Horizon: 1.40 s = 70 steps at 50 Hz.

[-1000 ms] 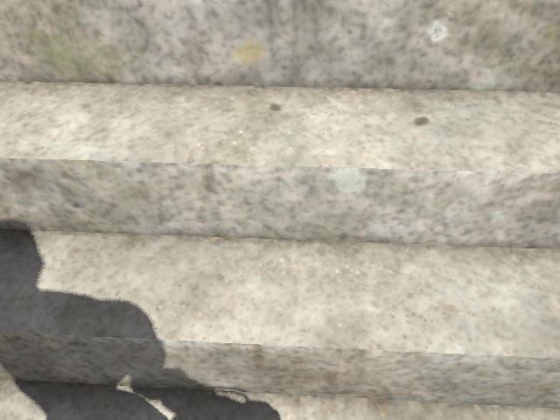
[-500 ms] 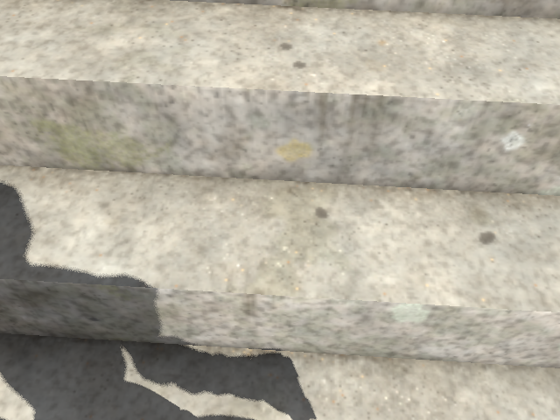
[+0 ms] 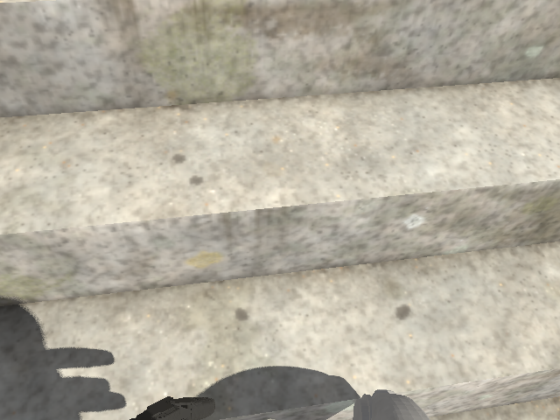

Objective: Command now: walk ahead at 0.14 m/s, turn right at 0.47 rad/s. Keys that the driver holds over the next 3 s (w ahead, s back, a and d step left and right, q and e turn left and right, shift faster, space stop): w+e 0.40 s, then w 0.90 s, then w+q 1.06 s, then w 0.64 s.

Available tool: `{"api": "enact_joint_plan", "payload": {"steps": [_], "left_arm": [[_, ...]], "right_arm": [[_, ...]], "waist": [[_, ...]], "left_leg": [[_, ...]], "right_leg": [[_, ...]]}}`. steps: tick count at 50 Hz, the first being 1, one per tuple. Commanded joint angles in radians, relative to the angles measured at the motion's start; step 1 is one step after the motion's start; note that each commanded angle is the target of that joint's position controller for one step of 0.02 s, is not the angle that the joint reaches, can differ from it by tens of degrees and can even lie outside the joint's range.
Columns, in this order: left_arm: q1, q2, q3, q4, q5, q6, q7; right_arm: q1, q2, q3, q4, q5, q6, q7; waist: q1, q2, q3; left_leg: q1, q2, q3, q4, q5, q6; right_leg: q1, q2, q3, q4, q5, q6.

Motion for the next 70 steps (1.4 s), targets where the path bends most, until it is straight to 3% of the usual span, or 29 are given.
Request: {"api": "enact_joint_plan", "payload": {"steps": [1,3,5,6,8,10,14,18,22,30,32,35,36,37,38,40,43,47,51,57,60,61,62,63,64,65,66,68,70], "left_arm": [[-0.001,0.023,0.001,-0.085,-0.041,-0.013,0.008],[0.111,0.06,0.031,-0.026,-0.062,-0.025,0.02],[0.231,0.13,0.07,0.013,-0.054,-0.011,0.039],[0.221,0.198,0.098,0.011,-0.026,0.004,0.053],[0.149,0.254,0.099,-0.035,0.059,-0.016,0.049],[0.195,0.189,0.083,0.073,0.055,-0.069,0.038],[0.185,0.154,0.067,0.148,0.03,-0.137,0.001],[0.232,0.198,0.079,0.121,0.016,-0.18,0.019],[0.466,0.225,0.106,0.156,0.02,-0.201,0.028],[0.648,0.187,0.113,0.254,0.008,-0.23,0.038],[0.459,0.189,0.098,0.211,-0.032,-0.21,0.062],[0.364,0.403,0.145,0.173,-0.051,-0.247,-0.001],[0.301,0.419,0.166,0.152,-0.069,-0.268,-0.025],[0.234,0.297,0.148,0.093,-0.092,-0.279,-0.062],[0.302,0.163,0.118,0.049,-0.029,-0.264,-0.075],[0.264,0.068,0.085,-0.001,0.047,-0.243,-0.08],[0.231,-0.042,0.019,-0.063,0.035,-0.191,-0.036],[0.101,0.054,0.011,-0.118,0.019,-0.171,-0.021],[0.004,0.047,0.03,-0.118,0.023,-0.135,-0.007],[-0.446,-0.009,-0.015,-0.319,0.022,-0.146,-0.042],[-0.45,-0.079,-0.055,-0.37,0.006,-0.108,-0.084],[-0.335,-0.062,-0.036,-0.287,-0.016,-0.102,-0.088],[-0.101,-0.029,-0.005,-0.203,-0.025,-0.098,-0.07],[0.165,0.076,0.044,-0.15,-0.031,-0.088,-0.045],[0.265,0.173,0.078,-0.128,-0.022,-0.088,-0.018],[0.354,0.243,0.11,-0.089,0.021,-0.117,0.0],[0.377,0.338,0.149,-0.096,0.026,-0.105,0.001],[0.132,0.299,0.14,-0.054,0.007,-0.124,-0.025],[0.15,0.138,0.098,0.106,-0.011,-0.151,-0.015]], "right_arm": [[0.072,-0.184,-0.036,-0.049,0.028,0.015,0.007],[0.075,-0.257,-0.037,-0.085,0.024,-0.001,0.037],[-0.024,-0.317,-0.05,-0.173,0.014,-0.013,0.074],[-0.133,-0.27,-0.042,-0.249,-0.001,-0.015,0.098],[-0.362,-0.057,0.013,-0.416,-0.015,-0.036,0.129],[-0.374,0.012,0.037,-0.489,-0.035,-0.023,0.095],[-0.228,0.011,0.058,-0.449,-0.038,0.03,0.063],[-0.388,-0.031,0.052,-0.49,-0.024,0.049,0.053],[-0.571,0.038,0.068,-0.556,-0.021,0.039,0.047],[-0.846,0.083,0.104,-0.736,-0.033,0.051,0.068],[-0.722,0.091,0.129,-0.705,-0.005,0.063,0.094],[-0.189,-0.11,0.002,-0.504,0.034,0.08,0.068],[-0.098,-0.183,-0.034,-0.469,0.02,0.075,0.052],[-0.032,-0.245,-0.059,-0.388,0.004,0.048,0.042],[-0.081,-0.259,-0.066,-0.34,0.015,0.06,0.035],[-0.242,-0.108,-0.042,-0.283,0.04,0.061,0.056],[-0.263,0.056,0.005,-0.132,0.0,0.006,0.057],[-0.253,-0.017,-0.001,-0.091,0.003,-0.053,0.086],[-0.044,-0.116,-0.029,-0.056,0.019,-0.099,0.07],[0.184,-0.057,-0.025,0.007,-0.013,-0.086,0.047],[0.175,-0.094,-0.035,-0.014,0.038,-0.056,0.024],[0.11,-0.105,-0.03,-0.035,0.036,-0.051,0.035],[0.122,-0.182,-0.038,-0.058,0.027,-0.08,0.054],[0.069,-0.311,-0.074,-0.08,0.047,-0.112,0.076],[0.015,-0.342,-0.089,-0.101,0.081,-0.149,0.117],[0.033,-0.266,-0.07,-0.138,0.105,-0.166,0.145],[-0.044,-0.208,-0.076,-0.186,0.076,-0.167,0.162],[-0.184,-0.052,-0.055,-0.325,0.015,-0.126,0.124],[-0.232,0.04,-0.013,-0.389,-0.022,-0.089,0.088]], "waist": [[0.029,0.135,-0.171],[0.093,0.085,-0.274],[0.18,0.05,-0.317],[0.206,-0.077,-0.283],[0.172,-0.13,-0.268],[0.085,-0.06,-0.054],[-0.037,0.014,0.013],[0.024,0.077,0.012],[0.155,0.002,-0.043],[0.201,-0.044,0.001],[0.078,0.002,-0.093],[-0.163,-0.17,-0.409],[-0.223,-0.166,-0.459],[-0.21,0.171,-0.436],[-0.086,0.337,-0.522],[0.022,0.116,-0.242],[0.132,0.094,-0.001],[0.157,-0.039,0.087],[0.068,0.025,0.008],[-0.081,0.084,0.084],[-0.102,0.105,-0.017],[-0.052,0.07,-0.117],[0.02,0.158,-0.303],[0.147,0.257,-0.46],[0.211,0.275,-0.554],[0.249,0.089,-0.6],[0.287,-0.131,-0.685],[0.137,-0.046,-0.549],[0.042,0.047,-0.186]], "left_leg": [[0.069,0.23,-0.014,0.035,1.171,0.216],[-0.084,0.162,0.018,0.23,1.29,0.202],[-0.359,0.103,0.007,0.508,0.903,0.177],[-0.583,-0.01,-0.054,0.818,0.322,0.159],[-0.747,-0.148,-0.357,1.734,0.063,0.052],[-0.897,-0.097,-0.399,1.909,0.03,0.055],[-0.964,-0.087,-0.361,1.897,0.02,0.041],[-0.968,-0.08,-0.264,1.853,0.133,-0.018],[-1.339,-0.078,-0.299,2.088,-0.069,0.002],[-1.501,-0.028,-0.253,1.984,-0.398,0.046],[-0.833,-0.036,-0.159,1.368,-0.334,0.114],[-0.132,-0.176,-0.045,1.105,-0.405,0.081],[-0.04,-0.194,-0.183,0.879,-0.404,0.102],[0.141,0.036,-0.718,0.558,-0.382,0.232],[0.107,0.189,-1.173,0.293,-0.251,0.274],[-0.226,0.128,-1.052,0.266,-0.759,0.22],[-0.493,0.106,-0.708,0.27,-0.403,0.148],[-0.569,0.063,-0.43,0.101,-0.054,0.149],[-0.205,0.141,-0.503,0.023,-0.114,0.241],[0.131,0.175,-0.482,-0.19,-0.121,0.22],[-0.046,0.156,-0.327,-0.403,0.284,0.223],[-0.118,0.105,-0.245,-0.321,0.689,0.231],[-0.097,0.168,-0.245,-0.084,1.48,0.222],[0.005,0.193,-0.252,0.161,1.762,0.174],[-0.043,0.153,-0.261,0.374,1.662,0.129],[-0.419,0.033,-0.322,0.773,1.304,0.073],[-0.489,-0.178,-0.344,1.332,0.193,0.041],[-0.718,-0.1,-0.438,1.909,0.269,0.022],[-0.901,-0.075,-0.403,1.969,0.28,0.082]], "right_leg": [[0.303,0.118,-0.206,-0.278,-0.045,-0.092],[0.589,0.215,-0.131,-0.351,0.015,-0.129],[0.873,0.247,0.045,-0.536,-0.016,-0.143],[0.895,0.15,0.401,-0.778,-0.173,-0.218],[0.613,-0.066,0.996,-1.131,-0.243,-0.298],[0.45,-0.031,0.841,-1.03,-0.217,-0.201],[0.427,0.044,0.533,-1.017,0.063,-0.167],[0.415,0.03,0.549,-1.098,0.204,-0.247],[0.868,-0.066,0.714,-1.191,0.25,-0.293],[1.048,-0.114,0.543,-1.409,0.48,-0.212],[0.748,-0.06,0.293,-1.577,0.871,-0.161],[0.8,-0.101,0.251,-1.113,2.083,-0.158],[0.806,-0.074,0.262,-0.828,2.082,-0.131],[0.451,0.138,0.32,-0.375,1.226,-0.051],[0.307,0.305,0.462,-0.002,0.585,-0.028],[0.112,0.246,0.386,0.314,0.643,-0.063],[-0.077,0.217,0.392,0.58,0.554,-0.075],[-0.088,0.133,0.253,0.28,0.552,-0.038],[-0.335,0.056,0.152,0.546,0.494,-0.048],[-0.654,-0.06,0.044,0.423,0.134,-0.06],[-0.05,-0.067,-0.042,-0.094,0.126,-0.102],[0.274,0.037,-0.187,-0.267,0.118,-0.1],[0.6,0.138,-0.166,-0.222,0.162,-0.1],[0.756,0.165,-0.108,-0.352,0.202,-0.107],[0.901,0.138,0.02,-0.498,0.234,-0.114],[1.163,-0.092,0.476,-0.69,0.049,-0.212],[1.111,-0.292,0.895,-1.068,0.129,-0.247],[0.891,-0.301,0.858,-1.144,-0.044,-0.19],[0.625,-0.243,0.591,-1.062,0.015,-0.145]]}}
